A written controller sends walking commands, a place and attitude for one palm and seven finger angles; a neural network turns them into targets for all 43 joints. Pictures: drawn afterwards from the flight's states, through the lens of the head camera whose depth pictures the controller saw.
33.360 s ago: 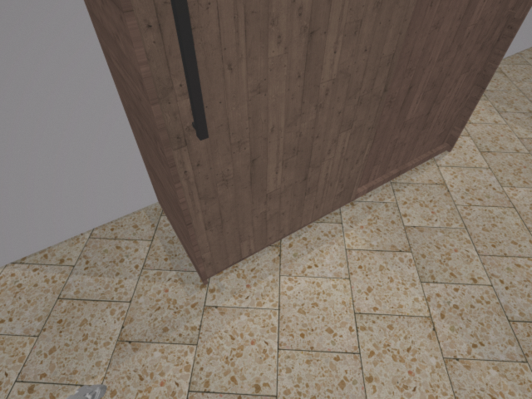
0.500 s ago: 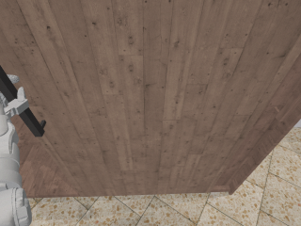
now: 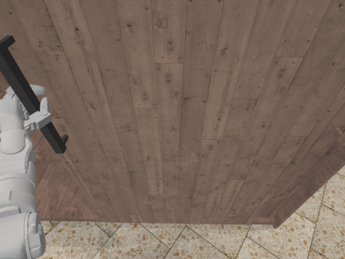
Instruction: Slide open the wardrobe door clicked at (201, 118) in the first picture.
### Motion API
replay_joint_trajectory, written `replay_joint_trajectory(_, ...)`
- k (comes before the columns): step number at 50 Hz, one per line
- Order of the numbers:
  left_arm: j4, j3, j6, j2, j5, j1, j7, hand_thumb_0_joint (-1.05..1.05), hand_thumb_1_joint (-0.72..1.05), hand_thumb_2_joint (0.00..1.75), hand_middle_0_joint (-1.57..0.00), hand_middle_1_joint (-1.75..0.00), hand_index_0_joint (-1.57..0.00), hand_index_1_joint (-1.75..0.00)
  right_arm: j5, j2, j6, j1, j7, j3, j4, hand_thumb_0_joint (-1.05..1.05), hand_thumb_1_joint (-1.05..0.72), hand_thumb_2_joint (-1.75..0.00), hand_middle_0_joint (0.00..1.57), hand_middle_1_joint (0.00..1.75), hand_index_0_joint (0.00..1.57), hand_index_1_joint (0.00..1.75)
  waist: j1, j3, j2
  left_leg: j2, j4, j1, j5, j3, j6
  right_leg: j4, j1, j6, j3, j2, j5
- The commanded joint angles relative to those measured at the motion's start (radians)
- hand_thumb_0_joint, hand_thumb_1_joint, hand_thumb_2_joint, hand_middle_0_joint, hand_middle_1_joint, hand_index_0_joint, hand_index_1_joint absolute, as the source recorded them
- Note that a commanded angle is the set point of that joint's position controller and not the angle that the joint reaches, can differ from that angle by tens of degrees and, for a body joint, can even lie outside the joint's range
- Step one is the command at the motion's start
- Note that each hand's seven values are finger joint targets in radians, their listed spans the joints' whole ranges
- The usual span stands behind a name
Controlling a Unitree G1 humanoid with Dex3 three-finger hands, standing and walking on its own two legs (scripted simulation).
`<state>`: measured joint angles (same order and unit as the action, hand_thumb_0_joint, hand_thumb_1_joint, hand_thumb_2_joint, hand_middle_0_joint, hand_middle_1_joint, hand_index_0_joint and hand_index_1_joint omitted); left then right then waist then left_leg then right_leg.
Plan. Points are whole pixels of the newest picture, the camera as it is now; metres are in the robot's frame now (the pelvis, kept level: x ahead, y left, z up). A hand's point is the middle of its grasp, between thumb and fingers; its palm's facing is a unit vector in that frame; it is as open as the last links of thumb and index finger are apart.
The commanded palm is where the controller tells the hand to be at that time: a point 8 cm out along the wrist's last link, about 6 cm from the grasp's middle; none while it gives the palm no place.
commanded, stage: stop walking and hold the door there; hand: left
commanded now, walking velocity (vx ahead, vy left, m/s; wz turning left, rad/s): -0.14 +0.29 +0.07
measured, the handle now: (39, 104) +0.42 +0.34 +0.15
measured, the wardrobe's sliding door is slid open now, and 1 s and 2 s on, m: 0.64 0.64 0.64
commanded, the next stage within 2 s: loosen the grip on the handle in 1.08 s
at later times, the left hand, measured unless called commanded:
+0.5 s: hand (44, 115) +0.38 +0.31 +0.15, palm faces +0.39 -0.89 -0.23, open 5.5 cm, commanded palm +0.35 +0.35 +0.13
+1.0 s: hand (44, 115) +0.39 +0.31 +0.15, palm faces +0.42 -0.88 -0.22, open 5.4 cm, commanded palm +0.35 +0.35 +0.13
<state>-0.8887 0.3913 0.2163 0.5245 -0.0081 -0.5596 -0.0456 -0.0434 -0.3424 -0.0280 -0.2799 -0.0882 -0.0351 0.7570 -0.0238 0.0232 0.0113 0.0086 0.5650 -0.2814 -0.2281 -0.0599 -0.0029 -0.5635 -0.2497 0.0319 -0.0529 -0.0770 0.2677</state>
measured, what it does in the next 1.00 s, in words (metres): steps on the spot: right foot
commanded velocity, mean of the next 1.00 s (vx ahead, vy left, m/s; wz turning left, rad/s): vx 0.08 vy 0.01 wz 0.01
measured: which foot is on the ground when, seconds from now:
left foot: down 0.00-1.00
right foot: down 0.00-0.10, up 0.12-0.44, down 0.46-1.00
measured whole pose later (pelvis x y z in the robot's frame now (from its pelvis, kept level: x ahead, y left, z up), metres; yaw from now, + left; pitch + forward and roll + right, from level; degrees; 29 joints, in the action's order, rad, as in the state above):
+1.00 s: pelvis -0.04 +0.02 +0.00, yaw -4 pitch +0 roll -1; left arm -0.88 0.36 0.12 0.55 0.04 -0.62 -0.07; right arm -0.06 -0.30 -0.02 -0.27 -0.11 0.02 0.70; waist -0.02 0.03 0.02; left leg 0.04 0.53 -0.36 -0.16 -0.14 0.04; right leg -0.49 -0.12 -0.05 -0.05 0.06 0.37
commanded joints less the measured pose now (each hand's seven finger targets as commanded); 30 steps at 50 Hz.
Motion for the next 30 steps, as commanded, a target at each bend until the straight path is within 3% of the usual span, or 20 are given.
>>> replay_joint_trajectory(1, 0.239, 0.047, 0.029, 0.335, 0.008, -0.339, -0.051, 0.00, 0.90, 0.90, -0.45, -1.40, -0.45, -1.40, -0.004, -0.107, -0.023, 0.082, -0.011, -0.044, -0.146, 0.00, -0.90, -0.90, 0.20, 0.30, 0.20, 0.30, 0.034, -0.209, -0.112, 0.079, -0.040, 0.082, 0.310, -0.008, -0.008, 0.063, 0.080, -0.047, 0.132, -0.206, -0.546)
replay_joint_trajectory(2, 0.242, 0.003, 0.025, 0.280, 0.017, -0.337, -0.051, 0.00, 0.90, 0.90, -0.45, -1.40, -0.45, -1.40, -0.003, -0.107, -0.019, 0.099, -0.013, -0.036, -0.148, 0.00, -0.90, -0.90, 0.20, 0.30, 0.20, 0.30, 0.021, -0.224, -0.081, 0.097, -0.050, 0.109, 0.374, 0.021, -0.001, 0.022, 0.061, -0.039, 0.100, -0.184, -0.539)
replay_joint_trajectory(3, 0.279, -0.004, 0.032, 0.263, 0.017, -0.346, -0.054, 0.00, 0.90, 0.90, -0.45, -1.40, -0.45, -1.40, -0.002, -0.112, -0.015, 0.097, -0.009, -0.036, -0.161, 0.00, -0.90, -0.90, 0.20, 0.30, 0.20, 0.30, 0.021, -0.256, -0.034, 0.142, -0.088, 0.134, 0.411, 0.085, 0.017, -0.046, 0.031, -0.023, 0.057, -0.143, -0.379)
replay_joint_trajectory(5, 0.377, -0.032, 0.069, 0.220, 0.017, -0.377, -0.054, 0.00, 0.90, 0.90, -0.45, -1.40, -0.45, -1.40, 0.002, -0.107, -0.026, 0.124, 0.001, -0.031, -0.186, 0.00, -0.90, -0.90, 0.20, 0.30, 0.20, 0.30, 0.021, -0.272, 0.226, 0.264, -0.198, 0.175, 0.477, 0.252, 0.110, -0.335, -0.117, 0.010, -0.035, 0.008, 0.253)
replay_joint_trajectory(6, 0.408, -0.064, 0.079, 0.180, 0.012, -0.388, -0.051, 0.00, 0.90, 0.90, -0.45, -1.40, -0.45, -1.40, 0.003, -0.088, -0.039, 0.122, 0.009, -0.024, -0.194, 0.00, -0.90, -0.90, 0.20, 0.30, 0.20, 0.30, 0.028, -0.256, 0.288, 0.285, -0.237, 0.167, 0.368, 0.283, 0.163, -0.461, -0.168, -0.002, -0.032, 0.021, 0.358)
replay_joint_trajectory(7, 0.441, -0.072, 0.084, 0.174, 0.030, -0.421, -0.053, 0.00, 0.90, 0.90, -0.45, -1.40, -0.45, -1.40, -0.006, -0.078, -0.048, 0.117, 0.011, -0.021, -0.186, 0.00, -0.90, -0.90, 0.20, 0.30, 0.20, 0.30, 0.024, -0.276, 0.263, 0.280, -0.209, 0.224, 0.361, 0.294, 0.193, -0.509, -0.212, -0.003, -0.028, 0.018, 0.346)
replay_joint_trajectory(8, 0.409, -0.063, 0.071, 0.181, 0.028, -0.427, -0.057, 0.00, 0.90, 0.90, -0.45, -1.40, -0.45, -1.40, -0.004, -0.092, -0.054, 0.110, 0.013, -0.029, -0.165, 0.00, -0.90, -0.90, 0.20, 0.30, 0.20, 0.30, 0.019, -0.275, 0.212, 0.261, -0.204, 0.226, 0.314, 0.275, 0.201, -0.558, -0.232, 0.004, -0.033, 0.018, 0.309)
replay_joint_trajectory(10, 0.406, -0.089, 0.043, 0.160, 0.033, -0.472, -0.054, 0.00, 0.90, 0.90, -0.45, -1.40, -0.45, -1.40, -0.010, -0.080, -0.065, 0.090, 0.007, -0.023, -0.158, 0.00, -0.90, -0.90, 0.20, 0.30, 0.20, 0.30, 0.005, -0.277, 0.073, 0.265, -0.226, 0.243, 0.199, 0.305, 0.193, -0.540, -0.243, 0.008, -0.015, 0.024, 0.253)
replay_joint_trajectory(11, 0.407, -0.087, 0.030, 0.171, 0.031, -0.484, -0.054, 0.00, 0.90, 0.90, -0.45, -1.40, -0.45, -1.40, -0.012, -0.080, -0.069, 0.086, 0.002, -0.020, -0.158, 0.00, -0.90, -0.90, 0.20, 0.30, 0.20, 0.30, 0.005, -0.281, 0.057, 0.273, -0.244, 0.253, 0.124, 0.311, 0.183, -0.517, -0.243, 0.007, 0.002, 0.023, 0.232)
replay_joint_trajectory(15, 0.439, -0.126, -0.003, 0.150, 0.031, -0.537, -0.048, 0.00, 0.90, 0.90, -0.45, -1.40, -0.45, -1.40, 0.000, -0.050, -0.090, 0.091, -0.008, 0.015, -0.168, 0.00, -0.90, -0.90, 0.20, 0.30, 0.20, 0.30, 0.013, -0.316, 0.142, 0.269, -0.310, 0.299, -0.048, 0.305, 0.130, -0.277, -0.153, -0.011, 0.010, 0.047, 0.221)
replay_joint_trajectory(20, 0.419, -0.107, -0.028, 0.177, 0.032, -0.538, -0.050, 0.00, 0.90, 0.90, -0.45, -1.40, -0.45, -1.40, 0.019, -0.070, -0.098, 0.071, -0.007, 0.018, -0.173, 0.00, -0.90, -0.90, 0.20, 0.30, 0.20, 0.30, 0.026, -0.363, 0.175, 0.232, -0.302, 0.295, -0.076, 0.234, 0.044, 0.103, 0.066, -0.056, -0.026, 0.095, 0.183)
replay_joint_trajectory(21, 0.405, -0.115, -0.033, 0.171, 0.033, -0.537, -0.047, 0.00, 0.90, 0.90, -0.45, -1.40, -0.45, -1.40, 0.022, -0.073, -0.095, 0.069, -0.006, 0.018, -0.174, 0.00, -0.90, -0.90, 0.20, 0.30, 0.20, 0.30, 0.025, -0.363, 0.149, 0.216, -0.274, 0.244, -0.085, 0.224, 0.027, 0.175, 0.130, -0.072, -0.002, 0.079, 0.137)
replay_joint_trajectory(22, 0.373, -0.087, -0.036, 0.208, 0.030, -0.521, -0.044, 0.00, 0.90, 0.90, -0.45, -1.40, -0.45, -1.40, 0.027, -0.081, -0.089, 0.060, -0.008, 0.018, -0.174, 0.00, -0.90, -0.90, 0.20, 0.30, 0.20, 0.30, 0.023, -0.336, 0.098, 0.189, -0.223, 0.178, -0.032, 0.199, 0.021, 0.217, 0.175, -0.091, 0.048, 0.036, 0.102)
replay_joint_trajectory(24, 0.314, -0.064, -0.048, 0.239, 0.026, -0.516, -0.040, 0.00, 0.90, 0.90, -0.45, -1.40, -0.45, -1.40, 0.017, -0.085, -0.077, 0.049, -0.008, 0.011, -0.176, 0.00, -0.90, -0.90, 0.20, 0.30, 0.20, 0.30, 0.009, -0.290, -0.063, 0.129, -0.102, 0.092, -0.056, 0.108, 0.006, 0.229, 0.138, -0.135, 0.175, -0.092, 0.132)
replay_joint_trajectory(25, 0.310, -0.091, -0.048, 0.206, 0.029, -0.540, -0.037, 0.00, 0.90, 0.90, -0.45, -1.40, -0.45, -1.40, 0.010, -0.080, -0.074, 0.049, -0.009, 0.010, -0.177, 0.00, -0.90, -0.90, 0.20, 0.30, 0.20, 0.30, 0.006, -0.256, -0.115, 0.116, -0.069, 0.066, -0.053, 0.084, 0.011, 0.225, 0.106, -0.136, 0.204, -0.129, 0.132)
replay_joint_trajectory(26, 0.298, -0.076, -0.047, 0.217, 0.032, -0.539, -0.039, 0.00, 0.90, 0.90, -0.45, -1.40, -0.45, -1.40, 0.004, -0.082, -0.071, 0.048, -0.012, 0.010, -0.171, 0.00, -0.90, -0.90, 0.20, 0.30, 0.20, 0.30, 0.006, -0.238, -0.111, 0.114, -0.051, 0.081, -0.012, 0.067, 0.018, 0.208, 0.072, -0.125, 0.196, -0.135, 0.080)
replay_joint_trajectory(28, 0.258, -0.052, -0.049, 0.244, 0.029, -0.492, -0.041, 0.00, 0.90, 0.90, -0.45, -1.40, -0.45, -1.40, -0.001, -0.093, -0.063, 0.042, -0.016, 0.009, -0.162, 0.00, -0.90, -0.90, 0.20, 0.30, 0.20, 0.30, 0.007, -0.249, -0.020, 0.142, -0.058, 0.120, 0.143, 0.083, 0.038, 0.120, 0.070, -0.083, 0.130, -0.092, -0.116)
replay_joint_trajectory(29, 0.248, -0.046, -0.045, 0.245, 0.028, -0.478, -0.038, 0.00, 0.90, 0.90, -0.45, -1.40, -0.45, -1.40, -0.002, -0.100, -0.058, 0.041, -0.016, 0.006, -0.161, 0.00, -0.90, -0.90, 0.20, 0.30, 0.20, 0.30, 0.011, -0.261, 0.014, 0.165, -0.069, 0.153, 0.192, 0.126, 0.053, 0.081, 0.045, -0.061, 0.098, -0.056, -0.129)
replay_joint_trajectory(30, 0.245, -0.071, -0.039, 0.206, 0.032, -0.461, -0.032, 0.00, 0.90, 0.90, -0.45, -1.40, -0.45, -1.40, -0.002, -0.101, -0.056, 0.042, -0.016, 0.005, -0.162, 0.00, -0.90, -0.90, 0.20, 0.30, 0.20, 0.30, 0.009, -0.271, 0.056, 0.198, -0.097, 0.190, 0.182, 0.196, 0.072, 0.048, 0.006, -0.047, 0.076, -0.017, -0.067)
